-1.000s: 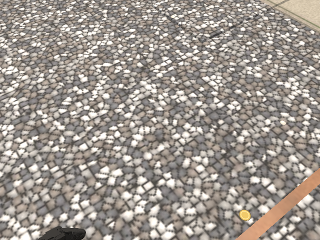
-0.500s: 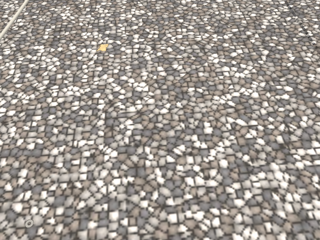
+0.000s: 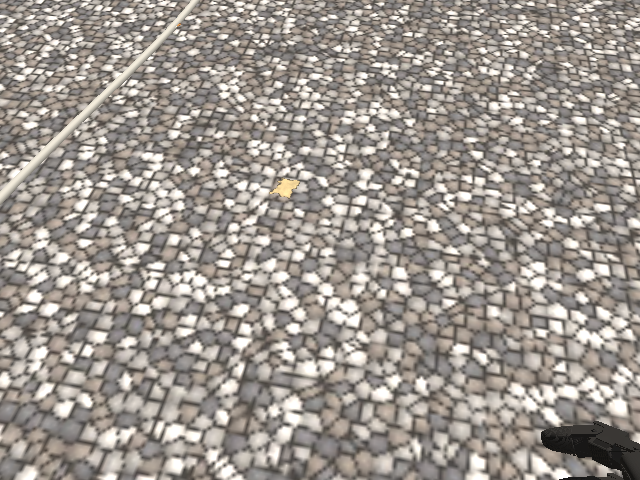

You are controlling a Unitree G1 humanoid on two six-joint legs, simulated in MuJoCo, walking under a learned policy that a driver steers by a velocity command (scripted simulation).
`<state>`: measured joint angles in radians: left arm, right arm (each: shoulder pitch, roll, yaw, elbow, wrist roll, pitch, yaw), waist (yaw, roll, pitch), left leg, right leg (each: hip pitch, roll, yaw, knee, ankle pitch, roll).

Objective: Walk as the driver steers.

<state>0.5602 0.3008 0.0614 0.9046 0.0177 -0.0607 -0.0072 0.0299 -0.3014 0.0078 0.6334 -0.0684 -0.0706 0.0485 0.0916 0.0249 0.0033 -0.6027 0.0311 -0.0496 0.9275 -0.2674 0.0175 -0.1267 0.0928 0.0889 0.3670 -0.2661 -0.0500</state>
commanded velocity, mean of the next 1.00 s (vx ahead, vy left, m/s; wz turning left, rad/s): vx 1.00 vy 0.00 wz -0.82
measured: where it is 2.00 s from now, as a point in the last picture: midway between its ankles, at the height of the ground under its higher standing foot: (633, 141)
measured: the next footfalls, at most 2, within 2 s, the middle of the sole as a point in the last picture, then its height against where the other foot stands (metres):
left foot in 0.14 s outside the picture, level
right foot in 0.58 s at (440, 409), level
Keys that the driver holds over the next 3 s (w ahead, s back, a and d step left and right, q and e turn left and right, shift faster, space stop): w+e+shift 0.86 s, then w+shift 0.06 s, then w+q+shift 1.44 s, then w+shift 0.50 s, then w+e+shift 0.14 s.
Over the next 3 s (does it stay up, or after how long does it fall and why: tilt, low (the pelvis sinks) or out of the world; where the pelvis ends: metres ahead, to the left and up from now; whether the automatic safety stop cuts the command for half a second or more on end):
stays up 2.51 -0.60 -0.02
